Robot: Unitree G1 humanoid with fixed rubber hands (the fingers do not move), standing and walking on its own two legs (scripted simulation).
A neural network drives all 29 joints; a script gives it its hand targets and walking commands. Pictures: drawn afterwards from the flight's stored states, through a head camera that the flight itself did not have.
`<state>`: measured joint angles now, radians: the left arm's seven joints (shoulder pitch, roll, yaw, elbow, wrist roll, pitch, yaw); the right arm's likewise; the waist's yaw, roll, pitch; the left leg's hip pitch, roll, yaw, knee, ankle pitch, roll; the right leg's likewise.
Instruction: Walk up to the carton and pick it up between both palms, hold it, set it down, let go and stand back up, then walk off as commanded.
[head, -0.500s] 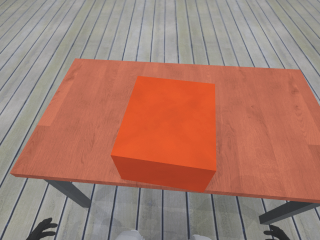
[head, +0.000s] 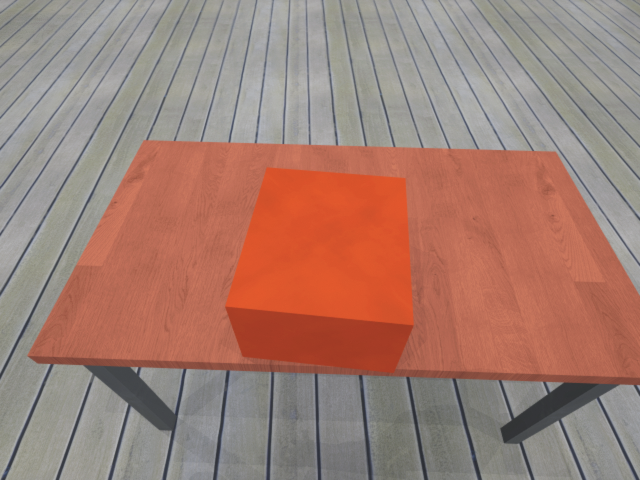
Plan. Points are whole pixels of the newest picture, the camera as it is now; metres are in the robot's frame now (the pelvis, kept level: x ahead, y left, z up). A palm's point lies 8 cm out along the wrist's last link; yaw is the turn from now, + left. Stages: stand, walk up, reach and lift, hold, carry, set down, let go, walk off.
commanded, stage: walk up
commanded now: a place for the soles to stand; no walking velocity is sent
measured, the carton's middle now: (326, 264) +0.47 +0.01 -0.08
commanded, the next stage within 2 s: reach and lift in 0.90 s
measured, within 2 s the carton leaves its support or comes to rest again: neither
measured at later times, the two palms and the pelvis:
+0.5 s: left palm out of the picture +0.13 +0.29 -0.10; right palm out of the picture +0.09 -0.30 -0.11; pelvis +0.01 +0.00 +0.01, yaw -2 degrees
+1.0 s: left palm out of the picture +0.13 +0.30 -0.11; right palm out of the picture +0.10 -0.30 -0.12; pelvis +0.01 +0.00 +0.00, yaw -1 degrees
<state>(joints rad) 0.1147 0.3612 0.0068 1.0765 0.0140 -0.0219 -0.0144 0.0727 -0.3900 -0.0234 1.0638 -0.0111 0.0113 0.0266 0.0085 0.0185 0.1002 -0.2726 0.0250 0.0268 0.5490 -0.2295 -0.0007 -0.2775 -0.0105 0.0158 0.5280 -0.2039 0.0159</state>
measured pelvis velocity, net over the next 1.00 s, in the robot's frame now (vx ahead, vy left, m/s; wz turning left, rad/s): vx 0.01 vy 0.00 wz -0.02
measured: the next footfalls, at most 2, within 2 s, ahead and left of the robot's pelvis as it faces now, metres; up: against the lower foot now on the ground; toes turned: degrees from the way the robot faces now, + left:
none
